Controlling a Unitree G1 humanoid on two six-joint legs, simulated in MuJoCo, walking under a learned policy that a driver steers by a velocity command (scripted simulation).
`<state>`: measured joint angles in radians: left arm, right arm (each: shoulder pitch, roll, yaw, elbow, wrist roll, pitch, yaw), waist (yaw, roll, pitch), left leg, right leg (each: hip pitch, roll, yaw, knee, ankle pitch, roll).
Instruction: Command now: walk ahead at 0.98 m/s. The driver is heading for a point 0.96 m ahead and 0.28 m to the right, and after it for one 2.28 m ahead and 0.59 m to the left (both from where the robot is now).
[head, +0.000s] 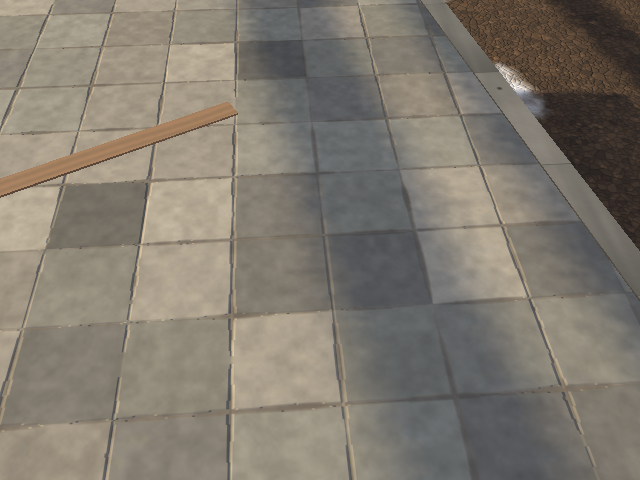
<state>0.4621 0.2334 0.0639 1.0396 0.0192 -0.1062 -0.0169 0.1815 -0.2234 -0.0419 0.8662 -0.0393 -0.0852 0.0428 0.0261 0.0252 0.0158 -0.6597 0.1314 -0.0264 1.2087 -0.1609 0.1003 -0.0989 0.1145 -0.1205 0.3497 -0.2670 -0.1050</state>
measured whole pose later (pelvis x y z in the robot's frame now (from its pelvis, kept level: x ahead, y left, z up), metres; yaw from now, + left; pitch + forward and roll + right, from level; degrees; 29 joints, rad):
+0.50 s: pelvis +0.47 +0.01 +0.00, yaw -15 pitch +0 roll +2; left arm 0.16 0.28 0.06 0.81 0.02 -0.03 -0.04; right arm 0.43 -0.27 -0.07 1.01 -0.02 -0.13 0.02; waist -0.03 -0.03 0.03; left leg -0.02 -0.03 0.26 0.32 -0.29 0.04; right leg -0.73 -0.12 -0.02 1.20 -0.07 -0.13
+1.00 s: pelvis +0.89 -0.16 +0.00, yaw -38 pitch +0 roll -1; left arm 0.44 0.26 0.06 0.89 -0.02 -0.08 0.00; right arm 0.00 -0.22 0.00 0.65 -0.03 -0.09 0.01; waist 0.08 0.02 0.07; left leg -0.74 0.14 -0.03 0.80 0.03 0.00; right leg -0.02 0.21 0.07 0.34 -0.30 -0.18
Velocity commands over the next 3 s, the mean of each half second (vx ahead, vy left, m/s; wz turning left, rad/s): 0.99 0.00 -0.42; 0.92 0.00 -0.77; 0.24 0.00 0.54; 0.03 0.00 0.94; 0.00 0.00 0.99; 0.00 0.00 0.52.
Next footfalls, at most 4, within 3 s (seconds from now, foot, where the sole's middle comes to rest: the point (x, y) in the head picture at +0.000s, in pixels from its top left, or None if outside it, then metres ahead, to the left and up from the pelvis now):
0.24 left None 0.46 0.10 -0.77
0.72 right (399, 342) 0.83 -0.14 -0.77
1.12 left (440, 221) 1.23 -0.28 -0.77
1.60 right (495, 233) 1.19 -0.43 -0.77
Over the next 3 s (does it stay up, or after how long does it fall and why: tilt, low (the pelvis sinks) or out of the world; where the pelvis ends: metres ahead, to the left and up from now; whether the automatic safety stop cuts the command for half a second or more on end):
stays up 1.16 -0.24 -0.01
